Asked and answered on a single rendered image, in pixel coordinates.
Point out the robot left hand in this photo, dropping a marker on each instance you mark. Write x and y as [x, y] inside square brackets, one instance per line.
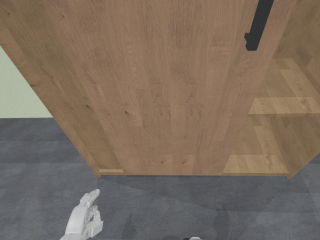
[79, 221]

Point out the handle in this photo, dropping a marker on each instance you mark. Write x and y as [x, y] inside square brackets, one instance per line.
[259, 21]

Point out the wardrobe door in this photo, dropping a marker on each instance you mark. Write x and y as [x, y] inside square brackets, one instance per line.
[171, 81]
[33, 29]

